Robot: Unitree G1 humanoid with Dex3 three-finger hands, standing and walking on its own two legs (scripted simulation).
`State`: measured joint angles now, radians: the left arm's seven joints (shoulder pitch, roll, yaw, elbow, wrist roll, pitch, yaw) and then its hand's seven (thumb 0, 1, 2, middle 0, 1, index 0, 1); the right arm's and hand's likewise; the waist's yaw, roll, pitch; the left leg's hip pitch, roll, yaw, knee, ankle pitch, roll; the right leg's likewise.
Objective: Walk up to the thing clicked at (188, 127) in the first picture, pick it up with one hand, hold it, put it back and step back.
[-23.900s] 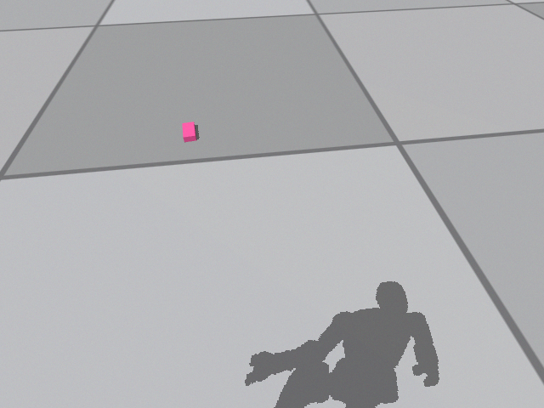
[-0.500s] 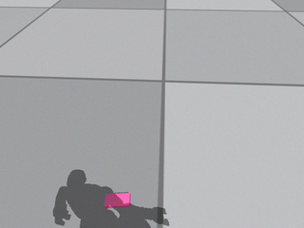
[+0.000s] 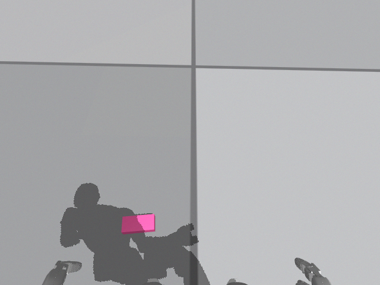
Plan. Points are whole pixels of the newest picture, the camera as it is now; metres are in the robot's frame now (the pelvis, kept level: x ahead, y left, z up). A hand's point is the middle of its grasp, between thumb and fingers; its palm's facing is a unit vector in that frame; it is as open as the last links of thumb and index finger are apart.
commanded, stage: rise first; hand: left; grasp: from above
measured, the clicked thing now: (138, 224) +0.45 +0.26 -0.71
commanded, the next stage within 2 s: none
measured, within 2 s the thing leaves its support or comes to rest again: neither
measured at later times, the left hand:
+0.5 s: hand out of the picture +0.13 +0.27 -0.20, palm faces -0.19 -0.85 -0.49, open 14.3 cm
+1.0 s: hand (103, 257) +0.26 +0.30 -0.40, palm faces -0.47 -0.37 -0.80, open 14.2 cm
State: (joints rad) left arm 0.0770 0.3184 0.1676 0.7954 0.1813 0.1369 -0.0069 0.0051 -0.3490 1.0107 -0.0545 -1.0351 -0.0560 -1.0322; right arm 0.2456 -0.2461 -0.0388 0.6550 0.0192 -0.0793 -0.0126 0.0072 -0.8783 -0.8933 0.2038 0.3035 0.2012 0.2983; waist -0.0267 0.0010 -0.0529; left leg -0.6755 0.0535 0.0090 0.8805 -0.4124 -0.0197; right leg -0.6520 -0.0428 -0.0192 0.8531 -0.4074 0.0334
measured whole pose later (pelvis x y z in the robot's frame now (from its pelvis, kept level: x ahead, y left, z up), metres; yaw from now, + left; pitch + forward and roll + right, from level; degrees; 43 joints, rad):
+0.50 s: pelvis -0.01 +0.00 -0.06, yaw +0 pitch +20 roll -2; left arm 0.24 0.35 0.13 0.44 0.27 0.23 -0.01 0.00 -0.56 1.00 -0.07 -1.06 -0.06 -1.07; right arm 0.18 -0.23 -0.02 0.55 0.00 -0.18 -0.04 0.01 -0.89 -0.90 0.20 0.30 0.20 0.30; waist -0.02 0.01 -0.12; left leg -1.05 0.06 -0.03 1.25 -0.55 -0.02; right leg -1.00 -0.04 -0.04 1.20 -0.55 0.03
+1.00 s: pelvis -0.07 -0.01 -0.27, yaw -2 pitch +34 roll -3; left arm -0.41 0.56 0.16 0.88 0.81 -0.16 0.10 0.00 -0.57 1.03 -0.09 -1.08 -0.08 -1.09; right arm 0.07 -0.29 -0.06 0.69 -0.02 -0.16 0.05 0.01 -0.91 -0.90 0.20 0.30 0.20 0.30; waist -0.02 0.01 -0.13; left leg -1.91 0.05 -0.08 1.98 -0.67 -0.04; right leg -1.87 -0.03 -0.02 1.95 -0.68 0.03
